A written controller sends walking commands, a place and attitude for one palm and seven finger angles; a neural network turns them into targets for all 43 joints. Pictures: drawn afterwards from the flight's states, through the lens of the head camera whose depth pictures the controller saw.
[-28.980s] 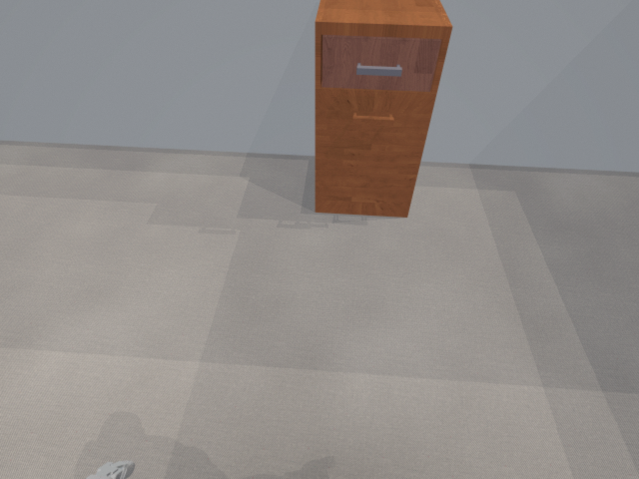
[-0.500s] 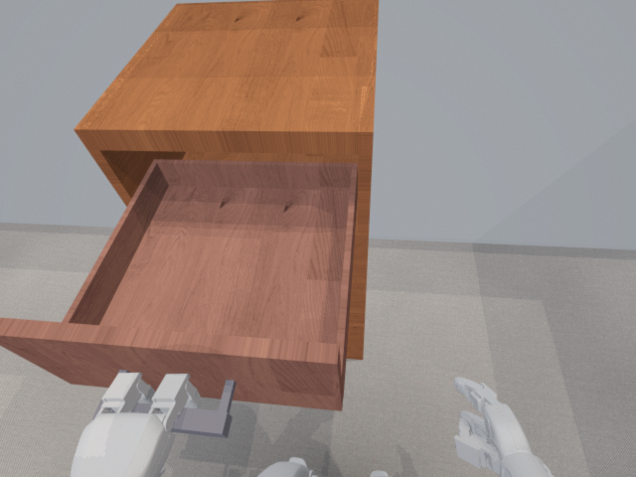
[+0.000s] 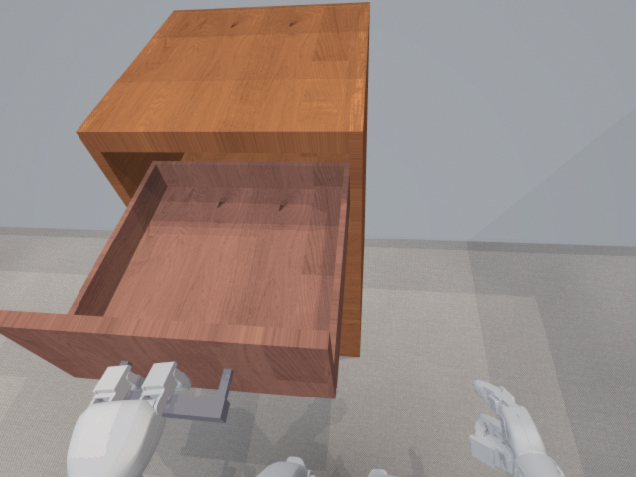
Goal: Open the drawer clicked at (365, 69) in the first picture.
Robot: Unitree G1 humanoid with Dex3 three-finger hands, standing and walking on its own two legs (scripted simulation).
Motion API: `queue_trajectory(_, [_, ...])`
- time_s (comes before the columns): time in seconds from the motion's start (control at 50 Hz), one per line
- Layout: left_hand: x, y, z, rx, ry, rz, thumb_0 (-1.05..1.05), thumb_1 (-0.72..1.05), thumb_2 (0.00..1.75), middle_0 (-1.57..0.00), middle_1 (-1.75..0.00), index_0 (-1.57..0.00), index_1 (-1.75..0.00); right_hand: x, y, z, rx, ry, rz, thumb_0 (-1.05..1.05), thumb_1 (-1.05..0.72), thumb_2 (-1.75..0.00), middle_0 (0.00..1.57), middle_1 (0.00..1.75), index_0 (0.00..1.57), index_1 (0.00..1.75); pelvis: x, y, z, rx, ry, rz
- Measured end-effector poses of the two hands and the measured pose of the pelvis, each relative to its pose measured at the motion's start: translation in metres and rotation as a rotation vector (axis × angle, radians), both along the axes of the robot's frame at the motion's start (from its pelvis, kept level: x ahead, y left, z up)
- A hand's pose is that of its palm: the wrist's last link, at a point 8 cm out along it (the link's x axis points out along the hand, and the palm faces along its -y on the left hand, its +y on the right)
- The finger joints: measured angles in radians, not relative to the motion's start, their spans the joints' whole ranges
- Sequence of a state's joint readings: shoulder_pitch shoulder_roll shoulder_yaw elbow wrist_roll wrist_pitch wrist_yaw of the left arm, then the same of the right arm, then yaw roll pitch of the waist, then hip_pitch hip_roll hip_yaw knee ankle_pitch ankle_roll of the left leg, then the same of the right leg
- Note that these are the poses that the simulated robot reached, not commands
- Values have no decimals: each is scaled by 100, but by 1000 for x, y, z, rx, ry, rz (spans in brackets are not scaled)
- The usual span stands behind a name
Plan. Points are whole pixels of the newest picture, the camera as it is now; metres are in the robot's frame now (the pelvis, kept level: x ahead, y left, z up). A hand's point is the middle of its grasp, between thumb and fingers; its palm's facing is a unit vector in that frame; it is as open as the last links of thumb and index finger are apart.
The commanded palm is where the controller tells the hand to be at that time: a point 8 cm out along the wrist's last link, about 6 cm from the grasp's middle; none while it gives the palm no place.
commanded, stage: lift the hand off the handle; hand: left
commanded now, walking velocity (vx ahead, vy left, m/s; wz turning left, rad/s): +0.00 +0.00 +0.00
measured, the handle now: (169, 388) +0.22 +0.21 +0.01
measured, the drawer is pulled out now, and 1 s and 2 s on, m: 0.30 0.30 0.30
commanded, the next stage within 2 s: draw the hand back to the body in 1.62 s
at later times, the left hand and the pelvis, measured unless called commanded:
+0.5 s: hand (151, 434) +0.17 +0.22 +0.00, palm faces -0.04 -0.13 -0.99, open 13.5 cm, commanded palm +0.16 +0.21 +0.07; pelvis +0.00 +0.02 +0.01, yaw +0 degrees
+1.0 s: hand (128, 416) +0.18 +0.22 +0.06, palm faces +0.00 -0.18 -0.98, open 13.2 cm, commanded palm +0.16 +0.21 +0.14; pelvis +0.01 +0.04 +0.03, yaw -2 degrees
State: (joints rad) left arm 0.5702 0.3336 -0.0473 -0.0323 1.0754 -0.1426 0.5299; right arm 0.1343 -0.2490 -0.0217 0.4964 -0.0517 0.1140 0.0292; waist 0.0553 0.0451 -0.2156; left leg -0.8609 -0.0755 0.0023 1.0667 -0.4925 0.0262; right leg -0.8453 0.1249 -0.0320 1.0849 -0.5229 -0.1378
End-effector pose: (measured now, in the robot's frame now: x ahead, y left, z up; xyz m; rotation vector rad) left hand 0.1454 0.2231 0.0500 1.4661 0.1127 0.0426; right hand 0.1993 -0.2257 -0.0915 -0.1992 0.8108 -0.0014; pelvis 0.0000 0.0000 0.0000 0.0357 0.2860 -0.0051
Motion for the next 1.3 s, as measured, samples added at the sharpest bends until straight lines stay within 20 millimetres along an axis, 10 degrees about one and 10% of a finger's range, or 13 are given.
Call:
queue_trajectory(0.48, [9,-2,1,-20,-5,-7,0,-48,30,-30,-120,-37,-125,-3,32,7,36,9,9,2,-91,-90,20,30,20,30,0,19,7,-22,-31,1])
queue_trajectory(1.3, [15,4,101,-96,-76,-71,0,-49,30,-41,-124,-43,-124,17,71,55,114,-95,53,2,-91,-90,20,30,20,30,15,48,39,-50,-154,-34])
